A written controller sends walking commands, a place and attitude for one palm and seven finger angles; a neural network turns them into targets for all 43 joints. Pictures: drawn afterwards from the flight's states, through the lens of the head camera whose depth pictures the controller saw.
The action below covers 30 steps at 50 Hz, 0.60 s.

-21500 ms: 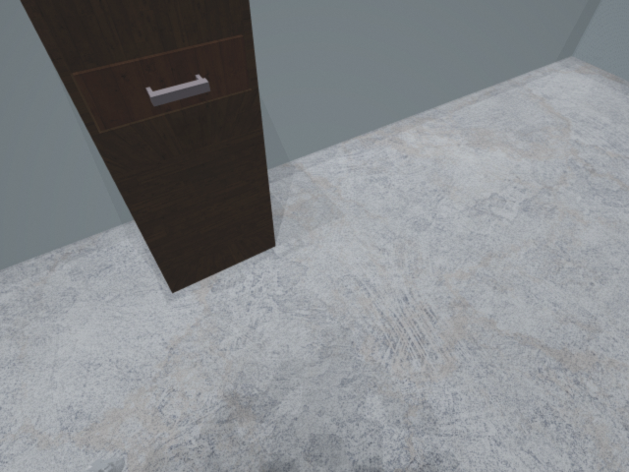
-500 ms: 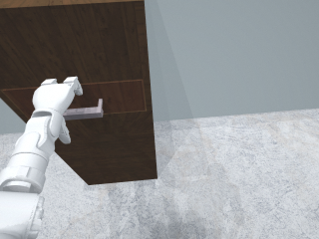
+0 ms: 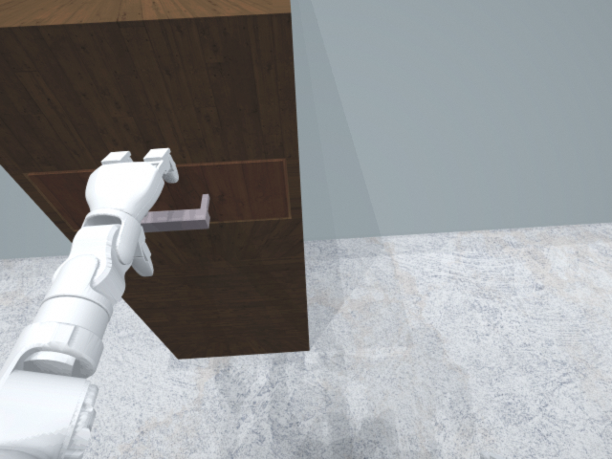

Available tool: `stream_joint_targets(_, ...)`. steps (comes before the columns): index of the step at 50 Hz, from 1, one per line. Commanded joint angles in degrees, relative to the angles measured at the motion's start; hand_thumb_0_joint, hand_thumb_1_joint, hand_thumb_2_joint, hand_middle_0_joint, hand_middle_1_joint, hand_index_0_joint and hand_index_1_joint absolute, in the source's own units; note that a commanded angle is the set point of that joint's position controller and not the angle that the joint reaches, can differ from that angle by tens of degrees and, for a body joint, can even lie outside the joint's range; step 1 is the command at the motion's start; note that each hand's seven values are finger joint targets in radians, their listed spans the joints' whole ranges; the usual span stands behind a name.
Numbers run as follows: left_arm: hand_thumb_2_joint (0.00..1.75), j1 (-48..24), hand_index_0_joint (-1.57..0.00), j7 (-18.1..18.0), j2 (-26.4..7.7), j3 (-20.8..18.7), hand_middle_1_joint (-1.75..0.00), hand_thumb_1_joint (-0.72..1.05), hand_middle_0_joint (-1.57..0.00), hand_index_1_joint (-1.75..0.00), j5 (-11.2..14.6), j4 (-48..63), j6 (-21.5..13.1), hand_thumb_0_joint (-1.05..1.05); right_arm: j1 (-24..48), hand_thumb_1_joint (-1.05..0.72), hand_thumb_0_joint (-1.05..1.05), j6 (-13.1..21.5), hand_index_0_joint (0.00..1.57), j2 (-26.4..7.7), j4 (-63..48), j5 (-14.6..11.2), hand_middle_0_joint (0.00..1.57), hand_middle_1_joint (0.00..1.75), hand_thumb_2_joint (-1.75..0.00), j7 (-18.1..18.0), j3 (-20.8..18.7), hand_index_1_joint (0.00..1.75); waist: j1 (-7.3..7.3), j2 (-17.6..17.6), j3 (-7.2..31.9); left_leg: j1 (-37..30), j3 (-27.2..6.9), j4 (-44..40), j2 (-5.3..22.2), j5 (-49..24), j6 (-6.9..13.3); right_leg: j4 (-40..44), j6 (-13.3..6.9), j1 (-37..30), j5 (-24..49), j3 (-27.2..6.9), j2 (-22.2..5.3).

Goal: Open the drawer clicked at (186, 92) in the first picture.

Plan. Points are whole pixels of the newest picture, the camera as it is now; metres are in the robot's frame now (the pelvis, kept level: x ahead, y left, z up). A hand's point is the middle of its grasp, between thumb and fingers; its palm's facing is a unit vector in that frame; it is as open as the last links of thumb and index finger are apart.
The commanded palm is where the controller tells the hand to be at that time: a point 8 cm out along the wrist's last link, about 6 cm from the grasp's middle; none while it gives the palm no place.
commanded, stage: lower the fingers behind the handle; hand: left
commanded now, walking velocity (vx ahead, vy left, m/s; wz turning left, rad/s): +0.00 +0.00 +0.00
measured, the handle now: (167, 211) +0.48 +0.25 +0.02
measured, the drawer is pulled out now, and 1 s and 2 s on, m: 0.00 0.00 0.00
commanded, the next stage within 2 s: close the thumb around the handle in 1.54 s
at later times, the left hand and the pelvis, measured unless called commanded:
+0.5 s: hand (149, 233) +0.42 +0.25 +0.04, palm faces -0.05 -0.02 -1.00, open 13.9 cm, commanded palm +0.39 +0.25 +0.10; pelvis +0.00 -0.01 -0.01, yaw +0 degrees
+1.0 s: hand (160, 244) +0.42 +0.25 +0.00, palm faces -0.05 -0.02 -1.00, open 13.8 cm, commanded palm +0.40 +0.25 +0.06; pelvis +0.00 +0.00 -0.01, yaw -1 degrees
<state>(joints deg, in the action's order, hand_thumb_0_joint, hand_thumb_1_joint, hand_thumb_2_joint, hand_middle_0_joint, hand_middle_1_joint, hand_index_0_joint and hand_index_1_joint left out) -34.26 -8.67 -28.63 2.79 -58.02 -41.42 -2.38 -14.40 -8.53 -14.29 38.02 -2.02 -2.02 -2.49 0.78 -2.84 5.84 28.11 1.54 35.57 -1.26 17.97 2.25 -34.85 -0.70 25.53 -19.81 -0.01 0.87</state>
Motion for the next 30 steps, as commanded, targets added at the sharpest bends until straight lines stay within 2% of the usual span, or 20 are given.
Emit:
stream_joint_targets(1, 0.3, -20.17, -0.3, -1.16, -13.88, -4.95, -1.2, -0.5, -0.3, -1.2, 0.19, 6.57, 0.66, 0.0, -1.68, -0.9, 0.0, 0.77, 0.2, -8.6, -5.8, 0.21, 0.2, 0.3, -0.9, -0.76, -2.41, 0.3, 0.18, 2.91, 15.59, -11.38, -0.83, -2.4, 0.28, -22.19, 0.34, 2.86, -1.74, -4.91, 19.46, 0.99, 1.34)
stream_joint_targets(3, 0.3, -21.68, -0.3, -0.97, -13.38, -4.22, -1.2, -0.5, -0.3, -1.2, -0.09, 8.22, -0.02, 0.0, -1.91, -0.9, 0.0, 0.84, 0.2, -8.54, -6.06, 0.32, 0.2, 0.3, -0.9, -0.95, -2.63, 0.3, 0.41, 2.27, 16.97, -11.99, -0.58, -2.09, 0.11, -21.6, 0.54, 2.93, -1.69, -4.88, 19.51, 0.63, 1.25)
stream_joint_targets(5, 0.3, -23.15, -0.3, -1.14, -14.55, -5.06, -1.2, -0.5, -0.3, -1.2, -0.27, 8.68, -1.31, 0.0, -2.45, -0.9, 0.0, 0.91, 0.2, -8.65, -5.8, 0.6, 0.2, 0.3, -0.9, -1.23, -2.7, 0.3, 0.9, 2.58, 17.35, -11.59, -0.76, -1.68, 0.01, -21.17, 0.69, 2.9, -1.72, -5.02, 19.55, 0.36, 1.23)
stream_joint_targets(6, 0.3, -23.9, -0.3, -1.61, -16.51, -6.91, -1.2, -0.5, -0.3, -1.2, -0.46, 9.82, -2.37, 0.0, -2.88, -0.9, 0.0, 1.02, 0.2, -8.58, -5.71, 0.58, 0.2, 0.3, -0.9, -1.35, -2.97, 0.3, 0.48, 1.51, 18.98, -11.86, -0.83, -1.36, -0.01, -21.81, 0.68, 2.35, -1.74, -5.1, 19.97, 0.18, 1.27)
stream_joint_targets(7, 0.3, -23.65, -0.3, -2.07, -15.75, -6.38, -1.2, -0.5, -0.3, -1.2, -0.53, 10.04, -2.98, 0.0, -2.94, -0.9, 0.0, 1.16, 0.2, -8.34, -5.7, 0.71, 0.2, 0.3, -0.9, -1.36, -3.05, 0.3, 0.46, 0.16, 19.38, -12.27, -0.77, -1.03, -0.12, -22.37, 0.63, 2.0, -1.77, -4.77, 20.36, 0.23, 1.3)
stream_joint_targets(9, 0.3, -21.96, -0.3, -3.31, -17.09, -8.64, -1.2, -0.5, -0.3, -1.2, -0.46, 10.49, -4.16, 0.0, -3.21, -0.9, 0.0, 1.4, 0.2, -8.22, -5.28, 0.87, 0.2, 0.3, -0.9, -1.37, -3.41, 0.3, -0.02, 0.44, 20.91, -12.29, -0.64, -0.21, -0.14, -24.14, 0.66, 1.43, -1.7, -5.23, 22.18, -0.03, 1.45)
stream_joint_targets(10, 0.3, -22.01, -0.3, -3.88, -17.62, -9.15, -1.2, -0.5, -0.3, -1.2, -0.58, 9.91, -4.41, 0.0, -3.51, -0.9, 0.0, 1.36, 0.2, -8.34, -5.0, 1.05, 0.2, 0.3, -0.9, -1.32, -3.46, 0.3, 0.35, 1.31, 20.8, -11.3, -0.67, 0.08, -0.19, -24.29, 0.67, 1.32, -1.63, -5.64, 22.85, -0.09, 1.46)
stream_joint_targets(11, 0.3, -21.56, -0.3, -4.55, -17.25, -9.07, -1.2, -0.5, -0.3, -1.2, -0.58, 9.86, -4.56, 0.0, -3.44, -0.9, 0.0, 1.49, 0.2, -8.19, -4.93, 0.89, 0.2, 0.3, -0.9, -1.25, -3.52, 0.3, 0.21, 0.48, 20.76, -10.82, -0.5, 0.21, -0.31, -23.71, 0.63, 1.06, -1.57, -5.2, 22.82, -0.1, 1.44)
stream_joint_targets(14, 0.3, -20.61, -0.3, -6.24, -16.05, -8.34, -1.2, -0.5, -0.3, -1.2, -1.08, 8.3, -3.69, 0.0, -3.57, -0.9, 0.0, 1.73, 0.2, -8.17, -4.28, 0.76, 0.2, 0.3, -0.9, -0.85, -3.79, 0.3, 0.34, -0.65, 20.39, -10.31, -0.32, 0.54, -0.25, -23.61, 0.39, 0.57, -1.71, -3.84, 22.42, 0.16, 1.6)
stream_joint_targets(16, 0.3, -20.16, -0.3, -6.69, -16.18, -8.35, -1.2, -0.5, -0.3, -1.2, -1.19, 7.42, -3.01, 0.0, -3.81, -0.9, 0.0, 1.71, 0.2, -8.39, -4.02, 0.82, 0.2, 0.3, -0.9, -0.77, -3.91, 0.3, 0.53, -0.07, 21.28, -9.9, -0.09, 0.88, -0.3, -23.51, 0.54, 0.5, -1.55, -4.59, 23.23, -0.18, 1.61)
stream_joint_targets(19, 0.3, -20.97, -0.3, -6.6, -14.98, -6.92, -1.2, -0.5, -0.3, -1.2, -1.16, 6.32, -2.33, 0.0, -4.04, -0.9, 0.0, 1.68, 0.2, -8.61, -3.83, 0.66, 0.2, 0.3, -0.9, -0.84, -3.93, 0.3, 1.34, 0.94, 20.12, -9.11, -0.09, 0.84, -0.29, -22.05, 0.65, 0.67, -1.48, -3.83, 22.57, -0.03, 1.61)
stream_joint_targets(20, 0.3, -20.54, -0.3, -6.6, -15.94, -7.99, -1.2, -0.5, -0.3, -1.2, -1.02, 5.98, -2.56, 0.0, -4.25, -0.9, 0.0, 1.69, 0.2, -8.77, -3.69, 0.85, 0.2, 0.3, -0.9, -0.95, -4.0, 0.3, 1.31, 2.07, 20.49, -8.74, -0.21, 0.97, -0.19, -22.64, 0.78, 0.73, -1.48, -4.64, 23.26, -0.17, 1.62)
stream_joint_targets(21, 0.3, -20.21, -0.3, -6.52, -15.75, -7.67, -1.2, -0.5, -0.3, -1.2, -1.1, 6.36, -2.73, 0.0, -4.34, -0.9, 0.0, 1.65, 0.2, -8.72, -3.82, 0.75, 0.2, 0.3, -0.9, -0.98, -3.97, 0.3, 1.07, 1.16, 21.42, -9.02, -0.1, 1.14, -0.37, -23.25, 0.81, 0.4, -1.43, -4.85, 24.18, -0.31, 1.58)
stream_joint_targets(22, 0.3, -20.85, -0.3, -6.51, -14.76, -6.75, -1.2, -0.5, -0.3, -1.2, -1.12, 7.22, -3.01, 0.0, -4.17, -0.9, 0.0, 1.7, 0.2, -8.57, -3.86, 0.74, 0.2, 0.3, -0.9, -0.93, -4.07, 0.3, 1.43, -0.01, 21.07, -9.71, -0.18, 1.31, -0.28, -23.41, 0.72, 0.3, -1.47, -3.78, 23.79, -0.11, 1.59)
stream_joint_targets(23, 0.3, -19.78, -0.3, -6.58, -14.6, -7.07, -1.2, -0.5, -0.3, -1.2, -1.13, 6.94, -3.19, 0.0, -4.28, -0.9, 0.0, 1.7, 0.2, -8.47, -3.88, 0.8, 0.2, 0.3, -0.9, -0.96, -4.16, 0.3, 1.02, 0.38, 21.37, -9.66, -0.24, 1.3, -0.25, -23.26, 0.71, 0.24, -1.48, -3.8, 23.2, -0.04, 1.64)
stream_joint_targets(25, 0.3, -19.31, -0.3, -7.0, -16.42, -8.77, -1.2, -0.5, -0.3, -1.2, -1.36, 5.98, -3.7, 0.0, -4.49, -0.9, 0.0, 1.64, 0.2, -8.72, -3.56, 0.99, 0.2, 0.3, -0.9, -1.05, -4.11, 0.3, 1.14, 1.01, 20.51, -8.74, -0.4, 1.61, -0.11, -23.35, 0.75, 0.16, -1.58, -3.51, 23.12, -0.11, 1.74)
stream_joint_targets(27, 0.3, -19.45, -0.3, -7.62, -15.11, -7.76, -1.2, -0.5, -0.3, -1.2, -1.49, 5.45, -3.88, 0.0, -4.48, -0.9, 0.0, 1.77, 0.2, -8.5, -3.67, 0.89, 0.2, 0.3, -0.9, -0.97, -4.07, 0.3, 1.21, 0.56, 19.66, -7.88, -0.24, 1.56, -0.29, -21.61, 0.72, 0.04, -1.5, -2.63, 22.14, -0.02, 1.67)
stream_joint_targets(28, 0.3, -18.97, -0.3, -8.04, -16.5, -9.02, -1.2, -0.5, -0.3, -1.2, -1.85, 4.44, -3.77, 0.0, -4.54, -0.9, 0.0, 1.72, 0.2, -8.6, -3.63, 0.85, 0.2, 0.3, -0.9, -1.02, -3.98, 0.3, 0.91, 0.91, 19.58, -7.17, -0.23, 1.65, -0.3, -20.86, 0.67, -0.2, -1.56, -2.42, 21.4, 0.02, 1.78)
stream_joint_targets(29, 0.3, -19.58, -0.3, -8.38, -15.9, -8.33, -1.2, -0.5, -0.3, -1.2, -2.04, 3.65, -3.45, 0.0, -4.61, -0.9, 0.0, 1.73, 0.2, -8.59, -3.73, 0.85, 0.2, 0.3, -0.9, -1.05, -3.87, 0.3, 1.26, 0.92, 19.24, -6.6, -0.19, 1.74, -0.39, -20.31, 0.69, -0.36, -1.56, -2.01, 21.08, 0.06, 1.76)
stream_joint_targets(30, 0.3, -20.25, -0.3, -8.81, -16.78, -9.05, -1.2, -0.5, -0.3, -1.2, -2.32, 3.25, -3.44, 0.0, -4.75, -0.9, 0.0, 1.74, 0.2, -8.75, -3.39, 0.97, 0.2, 0.3, -0.9, -1.07, -3.88, 0.3, 1.53, 0.87, 19.63, -6.36, -0.32, 2.0, -0.24, -20.48, 0.7, -0.42, -1.61, -1.78, 20.85, 0.02, 1.8)
